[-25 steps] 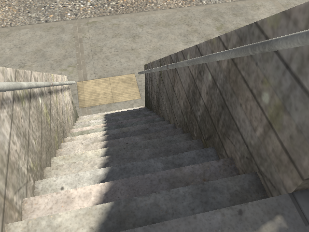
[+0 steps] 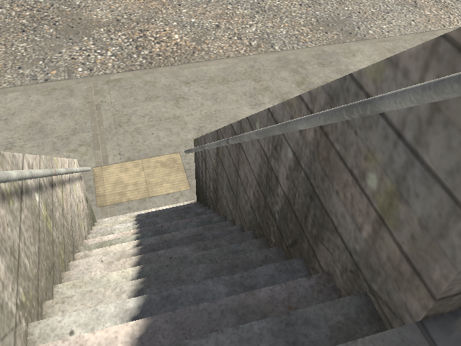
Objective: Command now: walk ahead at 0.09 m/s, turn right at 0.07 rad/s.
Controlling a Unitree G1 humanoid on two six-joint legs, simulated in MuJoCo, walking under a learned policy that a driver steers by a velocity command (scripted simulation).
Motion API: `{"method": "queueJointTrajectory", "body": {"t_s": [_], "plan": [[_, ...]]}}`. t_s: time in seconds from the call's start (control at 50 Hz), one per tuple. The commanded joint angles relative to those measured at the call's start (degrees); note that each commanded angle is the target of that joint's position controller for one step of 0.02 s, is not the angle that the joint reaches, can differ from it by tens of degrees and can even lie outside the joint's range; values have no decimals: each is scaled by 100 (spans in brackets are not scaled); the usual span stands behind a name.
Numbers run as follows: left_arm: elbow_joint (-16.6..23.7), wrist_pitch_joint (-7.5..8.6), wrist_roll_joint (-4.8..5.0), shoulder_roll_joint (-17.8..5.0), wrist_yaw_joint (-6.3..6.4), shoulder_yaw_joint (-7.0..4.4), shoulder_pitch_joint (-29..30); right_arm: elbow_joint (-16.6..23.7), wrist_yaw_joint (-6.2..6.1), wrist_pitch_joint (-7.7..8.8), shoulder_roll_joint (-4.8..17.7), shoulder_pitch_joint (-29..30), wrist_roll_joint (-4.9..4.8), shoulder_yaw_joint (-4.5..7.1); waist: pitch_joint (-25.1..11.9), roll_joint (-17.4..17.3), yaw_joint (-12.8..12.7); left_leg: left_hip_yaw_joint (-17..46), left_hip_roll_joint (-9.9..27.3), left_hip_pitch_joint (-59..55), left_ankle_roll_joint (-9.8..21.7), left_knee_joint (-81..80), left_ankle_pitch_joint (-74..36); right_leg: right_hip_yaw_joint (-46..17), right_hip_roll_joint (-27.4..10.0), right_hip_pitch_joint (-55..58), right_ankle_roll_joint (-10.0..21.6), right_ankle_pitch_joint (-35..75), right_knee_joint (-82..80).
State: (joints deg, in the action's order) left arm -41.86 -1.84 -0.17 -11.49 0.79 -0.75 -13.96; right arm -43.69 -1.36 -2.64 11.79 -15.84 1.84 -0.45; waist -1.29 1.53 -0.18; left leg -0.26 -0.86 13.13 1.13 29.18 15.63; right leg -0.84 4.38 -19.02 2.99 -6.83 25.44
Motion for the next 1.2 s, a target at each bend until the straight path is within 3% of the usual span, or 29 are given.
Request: {"method": "queueJointTrajectory", "body": {"t_s": [0.02,0.06,0.12,0.16,0.22,0.24,0.26,0.28,0.32,0.36,0.44,0.52,0.54,0.58,0.62,0.66,0.68,0.7,0.72,0.74,0.76,0.8,0.88,0.92,0.96,1.0,1.04,1.14,1.2], "plan": [[199,116,-39,-527,-49,-169,-7,360,19,230,768,247,-30,155,244,-992,-145,1257,745,1032,278,-1746,2257,-412,-234,796,-37,-936,-60],[175,130,-146,-634,-86,-238,53,347,11,191,1071,41,-38,277,444,-1097,-2,1593,991,703,602,-1942,2938,95,85,72,56,-1419,650],[257,201,-142,-517,-148,-214,222,299,16,183,1085,-159,-20,353,634,-822,96,2074,1578,155,1064,-2109,2658,201,-218,-761,99,-1381,1418],[260,264,-149,-446,-198,-189,144,295,55,241,1038,-116,-25,374,588,-767,74,1812,1480,-55,1104,-1940,2085,265,-270,-642,159,-1585,1177],[-37,342,-167,-485,-126,-228,-602,258,46,268,1009,54,-132,423,501,-627,-267,1137,923,794,868,-1195,1696,356,-104,1148,270,-1080,-42],[-199,399,-195,-685,-70,-285,-1194,323,28,293,790,182,-99,373,406,-179,-507,762,624,1451,716,-329,1510,-426,-601,1981,339,-1500,-433],[-248,426,-193,-1279,-13,-423,-1715,562,87,326,335,296,-130,247,233,1107,-615,-58,-167,2673,414,1399,1450,-2792,-1893,2686,806,-3373,-1375],[-319,418,-114,-1381,-4,-471,-1921,693,81,323,785,591,25,338,723,863,-699,52,-180,3545,353,2212,1649,-3812,-2556,2438,1273,-3482,-1693],[-207,450,-135,-954,10,-333,-1410,647,187,368,749,683,-52,339,789,61,-320,486,201,3511,314,2732,798,-2982,-2247,2109,1229,-2380,-1516],[-202,514,-99,-892,62,-300,-1244,534,297,391,744,468,7,340,401,282,-154,333,325,3087,162,2666,251,-2130,-1820,2083,951,-1435,-1664],[-467,570,26,-773,77,-231,-1524,646,298,283,579,793,33,283,397,303,-114,19,283,2778,-69,2210,-662,-996,-1421,1875,811,1253,-1484],[-545,485,58,-827,90,-193,-1579,924,357,247,412,1447,-69,205,602,395,-217,-252,133,2225,-74,1324,-1193,-584,-1212,1405,711,1805,-1369],[-572,462,7,-899,71,-217,-1542,895,360,214,360,1390,-35,175,538,504,-196,-438,-1,1693,-68,1579,-1218,-402,-1208,1075,711,2215,-1274],[-565,464,7,-1017,77,-240,-1426,957,312,196,508,1319,-52,209,627,417,-104,-406,-56,1120,28,1277,-1158,-311,-1227,764,670,2377,-1198],[-574,441,-6,-1121,138,-241,-1245,799,231,203,641,754,-4,279,429,471,95,-375,-256,536,195,1039,-576,-290,-1290,1084,614,3422,-574],[-523,376,0,-1286,228,-289,-953,325,157,310,778,-810,24,371,-233,73,830,-252,-404,-846,462,215,-340,-102,-1162,1134,475,3834,1395],[-356,384,72,-964,210,-240,-1028,201,91,411,1205,-1685,66,474,-842,-747,1117,1198,863,-1962,835,-205,-412,178,-738,318,257,1863,3694],[-365,367,-18,-283,136,-149,-1808,278,115,462,1355,-1500,-45,409,-952,-1266,259,3320,2046,-2585,1311,-303,-1781,-291,215,-1303,151,-2738,5201],[-444,322,-53,-792,147,-296,-1757,176,123,399,1371,-1337,-281,508,-787,-1328,419,3738,2105,-1951,1827,-724,-1370,-730,236,-1806,138,-2320,5635],[-396,265,-23,-1090,161,-374,-1329,312,148,415,975,-722,-216,399,-61,-880,146,3137,1987,-1118,1834,-940,-782,-733,-91,-1938,160,-1857,5639],[-332,220,-2,-1054,161,-385,-901,375,208,466,705,-391,-133,306,305,-548,82,2622,1764,-368,1681,-1155,-854,-715,-246,-1753,137,-1581,5272],[-339,22,-5,-814,139,-379,-754,422,221,605,587,-209,-47,237,467,-542,-214,1923,1377,389,1312,-1298,-1538,-789,-427,-1284,5,-1246,4573],[-442,-171,-50,-679,74,-411,-642,167,193,748,948,-827,-148,323,153,-434,-236,1477,1197,116,1218,-1339,-2695,-868,-280,-1343,-123,-620,4011],[-347,-203,-70,-591,62,-373,-201,96,150,674,906,-939,-207,303,168,-376,-146,1289,1201,-175,1126,-1272,-3185,-898,-241,-1652,-229,-293,3758],[-342,-294,-96,-461,94,-314,-24,52,117,638,898,-1042,-166,292,171,-444,-115,1090,1130,-255,978,-1203,-3609,-804,-227,-1703,-359,-101,3610],[-326,-279,-164,-540,109,-305,63,17,109,629,959,-1067,-202,329,37,-528,-95,1144,1218,-705,974,-902,-3790,-881,-400,-1933,-312,460,3521],[-317,-267,-106,-736,97,-364,211,63,125,615,1019,-1102,-139,334,-37,-515,5,1042,1093,-693,1011,-677,-3233,-589,-321,-1940,-251,618,3736],[-312,-171,-193,-744,55,-351,439,22,93,443,1022,-1305,-116,366,88,-715,120,1090,1154,-728,1096,127,-3792,-101,-454,-1931,-110,183,3649],[-463,-10,-186,-646,-19,-320,93,89,71,269,1086,-929,-46,391,48,-897,-27,831,1088,-74,1107,659,-4554,362,-409,-783,10,-281,3308]]}}
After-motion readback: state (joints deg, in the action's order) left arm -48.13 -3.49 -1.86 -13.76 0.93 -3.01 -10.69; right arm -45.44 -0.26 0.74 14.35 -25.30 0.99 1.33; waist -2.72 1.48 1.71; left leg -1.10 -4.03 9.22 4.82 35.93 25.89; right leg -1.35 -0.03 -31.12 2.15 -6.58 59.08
